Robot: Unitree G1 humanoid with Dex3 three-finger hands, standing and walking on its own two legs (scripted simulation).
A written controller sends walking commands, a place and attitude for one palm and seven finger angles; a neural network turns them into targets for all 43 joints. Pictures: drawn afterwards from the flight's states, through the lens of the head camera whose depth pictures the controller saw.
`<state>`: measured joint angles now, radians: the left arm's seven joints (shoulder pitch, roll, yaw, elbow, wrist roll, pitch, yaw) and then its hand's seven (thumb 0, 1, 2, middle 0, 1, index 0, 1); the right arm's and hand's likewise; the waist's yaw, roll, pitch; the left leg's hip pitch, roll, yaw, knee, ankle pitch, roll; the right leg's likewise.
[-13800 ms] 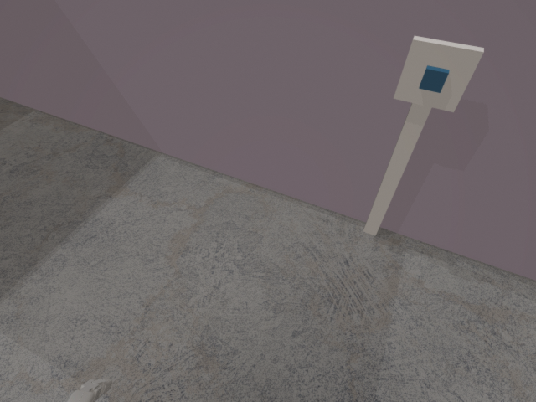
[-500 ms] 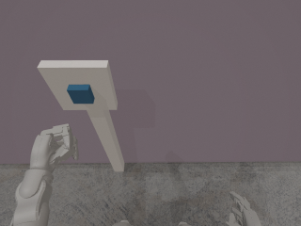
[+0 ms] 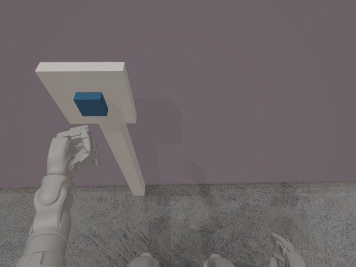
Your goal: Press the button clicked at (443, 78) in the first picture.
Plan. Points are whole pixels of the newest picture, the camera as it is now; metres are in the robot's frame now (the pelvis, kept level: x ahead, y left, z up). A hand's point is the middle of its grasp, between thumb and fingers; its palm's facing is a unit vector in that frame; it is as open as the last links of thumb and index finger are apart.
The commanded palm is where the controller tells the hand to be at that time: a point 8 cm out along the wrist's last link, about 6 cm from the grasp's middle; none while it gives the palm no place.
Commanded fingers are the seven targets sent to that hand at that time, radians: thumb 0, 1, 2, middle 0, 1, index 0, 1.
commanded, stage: aim a knuckle at the button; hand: left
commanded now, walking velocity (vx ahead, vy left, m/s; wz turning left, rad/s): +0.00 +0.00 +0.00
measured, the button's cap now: (92, 103) +0.47 +0.22 +0.08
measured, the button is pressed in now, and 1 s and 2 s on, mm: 0 0 10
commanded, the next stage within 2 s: press the button with the knuckle in 0.94 s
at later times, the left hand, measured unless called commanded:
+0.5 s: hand (100, 144) +0.37 +0.19 +0.04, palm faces +0.02 -1.00 -0.03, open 3.1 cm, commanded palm +0.35 +0.24 +0.05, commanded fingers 0.00 0.90 0.90 -1.30 -1.50 -1.30 -1.50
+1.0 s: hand (99, 143) +0.37 +0.19 +0.05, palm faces +0.05 -1.00 -0.03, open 3.1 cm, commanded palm +0.34 +0.25 +0.05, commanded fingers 0.00 0.90 0.90 -1.30 -1.50 -1.30 -1.50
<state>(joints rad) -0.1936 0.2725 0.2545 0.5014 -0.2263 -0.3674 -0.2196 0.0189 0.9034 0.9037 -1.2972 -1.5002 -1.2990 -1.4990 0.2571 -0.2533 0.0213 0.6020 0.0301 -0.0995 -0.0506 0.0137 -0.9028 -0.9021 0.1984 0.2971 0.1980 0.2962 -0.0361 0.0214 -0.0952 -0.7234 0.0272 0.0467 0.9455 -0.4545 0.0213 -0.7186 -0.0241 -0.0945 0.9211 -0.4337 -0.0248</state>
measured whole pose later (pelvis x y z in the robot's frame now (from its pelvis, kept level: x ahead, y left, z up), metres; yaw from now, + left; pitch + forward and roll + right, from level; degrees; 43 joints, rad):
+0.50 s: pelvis +0.00 +0.01 +0.00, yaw -1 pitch +15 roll -1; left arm -0.29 0.28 0.25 0.63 -0.21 -0.39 -0.21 0.02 0.90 0.90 -1.30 -1.50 -1.30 -1.50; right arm 0.32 -0.26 0.01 0.61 0.03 -0.02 -0.03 0.01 -0.90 -0.90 0.20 0.30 0.20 0.30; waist -0.06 0.03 -0.12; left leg -0.76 0.03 0.06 0.95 -0.46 0.03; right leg -0.76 -0.02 -0.08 0.92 -0.43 -0.02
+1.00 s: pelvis -0.01 +0.01 +0.00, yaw -1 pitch +15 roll -1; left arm -0.33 0.27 0.25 0.64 -0.20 -0.42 -0.19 0.02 0.90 0.90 -1.30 -1.50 -1.30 -1.50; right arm 0.27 -0.26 0.01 0.60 0.03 -0.03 -0.04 0.01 -0.90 -0.90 0.20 0.30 0.20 0.30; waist -0.05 0.02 -0.10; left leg -0.78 0.03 0.05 0.98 -0.46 0.03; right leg -0.77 -0.02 -0.09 0.94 -0.43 -0.02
